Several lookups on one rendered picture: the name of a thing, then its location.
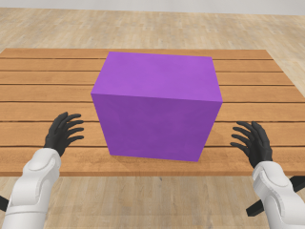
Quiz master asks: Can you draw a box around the left robot hand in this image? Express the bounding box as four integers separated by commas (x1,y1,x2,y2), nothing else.
43,112,84,157

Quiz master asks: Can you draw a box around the robot left forearm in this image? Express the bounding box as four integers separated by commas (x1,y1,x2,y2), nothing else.
1,148,62,229

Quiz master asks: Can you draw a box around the right robot hand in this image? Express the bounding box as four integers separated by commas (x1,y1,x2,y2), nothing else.
230,120,273,168

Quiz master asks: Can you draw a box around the robot right forearm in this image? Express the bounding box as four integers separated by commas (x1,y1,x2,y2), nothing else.
252,161,305,229

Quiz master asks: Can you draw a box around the carton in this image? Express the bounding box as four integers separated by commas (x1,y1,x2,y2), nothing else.
91,52,223,162

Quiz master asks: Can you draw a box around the table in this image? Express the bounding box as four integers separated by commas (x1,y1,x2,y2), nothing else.
0,48,305,217

